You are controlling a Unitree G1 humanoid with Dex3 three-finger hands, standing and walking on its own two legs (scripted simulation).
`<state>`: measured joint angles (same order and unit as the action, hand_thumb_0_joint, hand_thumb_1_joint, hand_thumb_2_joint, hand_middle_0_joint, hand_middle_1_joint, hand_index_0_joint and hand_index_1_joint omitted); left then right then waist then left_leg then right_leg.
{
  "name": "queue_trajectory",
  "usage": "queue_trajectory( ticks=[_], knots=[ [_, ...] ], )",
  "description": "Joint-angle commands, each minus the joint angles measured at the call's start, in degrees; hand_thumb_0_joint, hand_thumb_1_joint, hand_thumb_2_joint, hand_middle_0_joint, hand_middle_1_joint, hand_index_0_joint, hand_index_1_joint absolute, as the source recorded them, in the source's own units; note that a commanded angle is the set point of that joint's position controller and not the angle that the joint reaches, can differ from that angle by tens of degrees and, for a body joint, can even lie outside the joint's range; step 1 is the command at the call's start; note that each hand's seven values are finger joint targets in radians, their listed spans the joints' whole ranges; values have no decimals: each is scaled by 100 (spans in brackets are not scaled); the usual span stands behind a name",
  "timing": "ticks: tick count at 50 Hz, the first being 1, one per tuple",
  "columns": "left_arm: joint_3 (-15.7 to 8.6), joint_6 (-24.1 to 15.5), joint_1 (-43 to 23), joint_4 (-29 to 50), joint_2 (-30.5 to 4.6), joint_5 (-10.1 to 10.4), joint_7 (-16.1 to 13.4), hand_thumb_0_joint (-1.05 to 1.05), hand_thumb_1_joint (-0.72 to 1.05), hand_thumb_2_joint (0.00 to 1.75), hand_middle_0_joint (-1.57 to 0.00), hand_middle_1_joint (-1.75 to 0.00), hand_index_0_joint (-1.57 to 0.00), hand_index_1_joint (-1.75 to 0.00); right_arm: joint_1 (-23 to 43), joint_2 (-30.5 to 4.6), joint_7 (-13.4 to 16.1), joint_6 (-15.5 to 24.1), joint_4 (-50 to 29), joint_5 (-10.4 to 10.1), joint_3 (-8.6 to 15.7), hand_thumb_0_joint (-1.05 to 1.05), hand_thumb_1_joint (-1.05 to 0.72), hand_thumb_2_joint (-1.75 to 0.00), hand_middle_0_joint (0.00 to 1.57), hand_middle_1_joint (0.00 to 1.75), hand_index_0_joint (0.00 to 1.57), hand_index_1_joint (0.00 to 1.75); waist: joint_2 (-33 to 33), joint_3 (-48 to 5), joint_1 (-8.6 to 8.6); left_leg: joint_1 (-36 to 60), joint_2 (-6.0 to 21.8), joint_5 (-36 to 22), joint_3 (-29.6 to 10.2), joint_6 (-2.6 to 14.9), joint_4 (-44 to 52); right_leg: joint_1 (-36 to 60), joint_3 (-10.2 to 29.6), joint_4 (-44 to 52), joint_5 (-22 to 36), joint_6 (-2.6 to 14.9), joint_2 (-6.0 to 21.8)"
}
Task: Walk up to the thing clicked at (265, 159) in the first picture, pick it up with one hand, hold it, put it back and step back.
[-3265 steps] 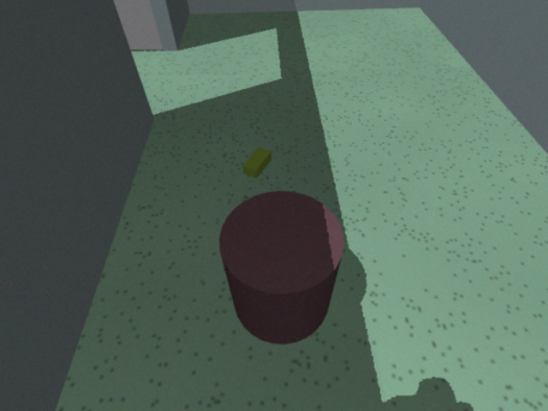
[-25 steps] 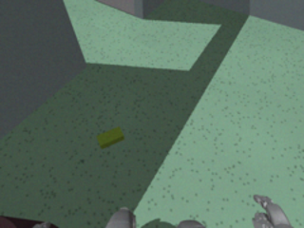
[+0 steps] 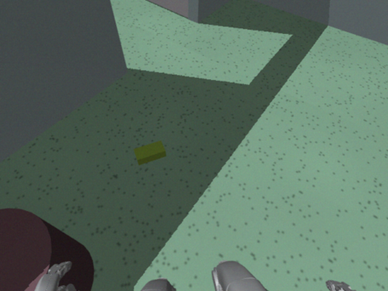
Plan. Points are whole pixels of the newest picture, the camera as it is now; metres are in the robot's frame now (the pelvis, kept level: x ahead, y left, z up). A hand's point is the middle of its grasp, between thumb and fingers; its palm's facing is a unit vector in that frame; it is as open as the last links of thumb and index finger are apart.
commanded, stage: step back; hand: left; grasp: from above
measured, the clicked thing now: (150, 152) +0.89 +0.24 -0.73
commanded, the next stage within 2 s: stand in 1.38 s
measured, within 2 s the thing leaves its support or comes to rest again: neither
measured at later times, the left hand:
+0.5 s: hand out of the picture -0.09 +0.27 -0.14, palm faces +0.06 -0.90 -0.44, open 7.4 cm
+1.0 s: hand out of the picture -0.12 +0.25 -0.15, palm faces +0.06 -0.93 -0.35, open 7.4 cm
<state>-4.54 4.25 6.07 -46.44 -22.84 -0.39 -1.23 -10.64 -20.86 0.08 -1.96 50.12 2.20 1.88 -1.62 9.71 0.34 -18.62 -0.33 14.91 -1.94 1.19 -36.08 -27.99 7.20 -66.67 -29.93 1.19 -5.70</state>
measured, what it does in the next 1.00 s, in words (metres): walks backwards: right foot, then left foot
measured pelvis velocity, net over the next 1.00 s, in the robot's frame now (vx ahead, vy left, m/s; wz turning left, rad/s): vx -0.17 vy -0.01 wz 0.04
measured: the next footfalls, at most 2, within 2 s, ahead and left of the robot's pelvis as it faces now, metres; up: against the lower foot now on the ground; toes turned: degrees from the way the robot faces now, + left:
right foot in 0.16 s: -0.10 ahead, -0.13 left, +0.00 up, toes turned +1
left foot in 0.50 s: -0.10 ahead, +0.12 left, +0.00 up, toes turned +2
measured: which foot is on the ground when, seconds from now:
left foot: down 0.00-0.18, up 0.20-0.48, down 0.50-1.00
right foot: up 0.00-0.14, down 0.16-1.00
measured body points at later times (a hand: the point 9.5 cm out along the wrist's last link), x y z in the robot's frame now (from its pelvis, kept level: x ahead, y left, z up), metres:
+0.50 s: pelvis -0.16 -0.02 -0.01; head -0.13 -0.03 +0.44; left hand -0.10 +0.31 -0.11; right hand -0.08 -0.34 -0.13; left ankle -0.18 +0.11 -0.73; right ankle -0.10 -0.14 -0.73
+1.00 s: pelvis -0.17 -0.01 +0.00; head -0.16 -0.01 +0.45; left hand -0.12 +0.30 -0.12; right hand -0.07 -0.32 -0.12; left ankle -0.14 +0.12 -0.73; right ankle -0.14 -0.14 -0.73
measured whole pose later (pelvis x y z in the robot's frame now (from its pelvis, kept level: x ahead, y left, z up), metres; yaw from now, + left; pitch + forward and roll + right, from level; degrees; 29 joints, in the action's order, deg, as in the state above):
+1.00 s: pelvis -0.17 -0.01 +0.00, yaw +2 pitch -3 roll +0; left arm -2.5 -1.2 11.6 -57.3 -19.9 -1.6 0.6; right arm -10.8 -21.8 -0.9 0.8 58.1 2.0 3.5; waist 0.2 3.7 -1.7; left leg -14.9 -0.2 14.4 -0.8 0.1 -32.5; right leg -14.4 -0.4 -34.2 -17.1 -0.6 1.7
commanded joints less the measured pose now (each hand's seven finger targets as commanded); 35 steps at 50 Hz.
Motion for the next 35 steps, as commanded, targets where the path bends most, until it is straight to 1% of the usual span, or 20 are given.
queue_trajectory(
  ticks=[1, 5, 7, 8, 9, 10, 11, 13, 15, 17, 20, 22, 24, 25, 26, 27, 29, 30, 33, 35],
  knots=[
    [-287, -185, 388, 221, -927, -48, 6, 0, 90, 90, -20, -30, -20, -30, 317, -1463, 161, 133, -605, 46, 456, 0, -90, -90, 20, 30, 20, 30, 1028, -930, -50, 512, 1380, -1530, -1230, 1325, 1160, 279, -85, 478, -79, -225, 187],
    [-249, -293, 568, 91, -867, -72, 17, 0, 90, 90, -20, -30, -20, -30, 152, -1584, 129, 22, -569, -2, 481, 0, -90, -90, 20, 30, 20, 30, 1364, -1363, -5, 1126, 1397, -1972, -1168, 1166, 729, 871, -553, 2759, 201, -161, 433],
    [-238, -364, 1044, -204, -846, -116, 0, 0, 90, 90, -20, -30, -20, -30, 370, -1592, 101, -83, -581, -108, 447, 0, -90, -90, 20, 30, 20, 30, 1215, -1631, -228, 692, 1097, -1698, -804, 780, 221, 1786, -837, 4427, 1467, -32, 363],
    [-320, -387, 1002, -194, -1142, -201, 1, 0, 90, 90, -20, -30, -20, -30, 278, -1401, 88, -95, -618, -137, 374, 0, -90, -90, 20, 30, 20, 30, 763, -1429, -147, -283, 764, -715, -717, 450, -13, 2221, -196, 4330, 1501, 107, 647],
    [-475, -391, 1002, -106, -1684, -254, 8, 0, 90, 90, -20, -30, -20, -30, 439, -1086, 94, -58, -785, -180, 294, 0, -90, -90, 20, 30, 20, 30, -703, -1151, -273, -1539, -238, 866, -384, 55, -967, 2214, 1541, 4568, 1535, 606, 1870],
    [-579, -378, 637, 72, -2258, -257, -7, 0, 90, 90, -20, -30, -20, -30, 660, -1174, 198, -83, -810, -134, 395, 0, -90, -90, 20, 30, 20, 30, -1436, -914, -545, -1259, -433, 2105, -651, -155, -2376, 739, 2777, 4974, 1734, 1638, 3142],
    [-535, -410, 344, 212, -2073, -209, -52, 0, 90, 90, -20, -30, -20, -30, 652, -1422, 199, -119, -784, -149, 494, 0, -90, -90, 20, 30, 20, 30, -972, -593, -334, -1014, -253, 1945, -1238, -172, -3275, 45, 2685, 5104, 1670, 1726, 3244],
    [-318, -446, -303, 271, -1363, -193, -87, 0, 90, 90, -20, -30, -20, -30, 116, -1303, 176, -75, -432, -212, 411, 0, -90, -90, 20, 30, 20, 30, -144, -659, 185, -1103, -605, 1259, -1000, -124, -3312, 776, 654, 4052, 3388, 983, 1990],
    [-353, -486, 72, 215, -1350, -244, -90, 0, 90, 90, -20, -30, -20, -30, 37, -1236, 167, -23, -410, -143, 380, 0, -90, -90, 20, 30, 20, 30, -586, -894, -67, -986, -535, 1181, -704, -219, -3272, 1097, 552, 4030, 2844, 985, 1893],
    [-366, -496, 338, 151, -1351, -261, -63, 0, 90, 90, -20, -30, -20, -30, 58, -1266, 131, -19, -362, -101, 388, 0, -90, -90, 20, 30, 20, 30, -580, -919, -260, -1246, -451, 1217, -555, -269, -2736, 1665, 649, 4175, 1550, 937, 1821],
    [-446, -508, 668, 45, -1482, -259, -51, 0, 90, 90, -20, -30, -20, -30, 396, -1285, 66, 70, -407, -22, 407, 0, -90, -90, 20, 30, 20, 30, -854, -925, -531, -1211, -92, 1691, -280, -232, -1214, 2164, 1140, 4426, 37, 1086, 2168],
    [-433, -479, 411, 32, -1600, -242, -8, 0, 90, 90, -20, -30, -20, -30, 124, -1261, 15, 141, -237, -21, 430, 0, -90, -90, 20, 30, 20, 30, -1040, -928, -326, -157, 70, 1763, -8, -92, -138, 1392, 1065, 4511, -80, 1033, 2274],
    [-289, -425, 295, 5, -1392, -205, 40, 0, 90, 90, -20, -30, -20, -30, -487, -1157, -21, 205, 200, -44, 498, 0, -90, -90, 20, 30, 20, 30, -557, -966, -34, 1249, -197, 657, 272, 60, 1330, 635, 318, 3987, -287, 599, 1729],
    [-167, -411, 470, -21, -1066, -179, 58, 0, 90, 90, -20, -30, -20, -30, -631, -1327, -3, 248, 274, 39, 574, 0, -90, -90, 20, 30, 20, 30, 201, -1043, 42, 1882, 256, 1235, -686, 225, 1658, -172, -31, 3218, -467, 349, 1371],
    [-57, -437, 229, 53, -748, -62, 75, 0, 90, 90, -20, -30, -20, -30, -401, -1812, 1, 287, 149, 68, 600, 0, -90, -90, 20, 30, 20, 30, 1459, -876, 141, 1294, 1648, 3307, -2963, 788, 2477, -869, -750, 2225, -407, -43, 607],
    [-242, -458, -100, -60, -1280, -123, 43, 0, 90, 90, -20, -30, -20, -30, -52, -2115, -17, 310, 31, 31, 642, 0, -90, -90, 20, 30, 20, 30, 1010, -433, 240, -67, 2133, 3890, -3376, 1350, 2680, -262, -248, 1606, -389, -70, 820],
    [-199, -495, 254, -292, -1071, -28, 153, 0, 90, 90, -20, -30, -20, -30, 504, -1473, 26, 428, 2, 40, 411, 0, -90, -90, 20, 30, 20, 30, 398, -337, -191, 17, 1403, 2375, -1991, 927, 2208, 216, -160, 1556, 474, -14, 799],
    [-183, -510, 366, -383, -1041, -41, 173, 0, 90, 90, -20, -30, -20, -30, 465, -1471, 36, 449, 12, 64, 425, 0, -90, -90, 20, 30, 20, 30, 634, -464, -157, 224, 1266, 2078, -1642, 808, 2097, 236, -323, 1782, 591, -1, 796],
    [-208, -551, 401, -523, -1025, -79, 240, 0, 90, 90, -20, -30, -20, -30, 306, -1486, -27, 409, 98, 86, 457, 0, -90, -90, 20, 30, 20, 30, 1139, -488, 11, 3, 1110, 2308, -1342, 738, 2128, 881, -697, 2589, 327, -78, 631],
    [-200, -609, 581, -643, -907, -99, 200, 0, 90, 90, -20, -30, -20, -30, 358, -1469, -44, 326, 98, 47, 467, 0, -90, -90, 20, 30, 20, 30, 1156, -528, -128, -116, 1130, 2106, -1086, 707, 1734, 1528, -883, 3657, 701, -11, 533]
  ],
)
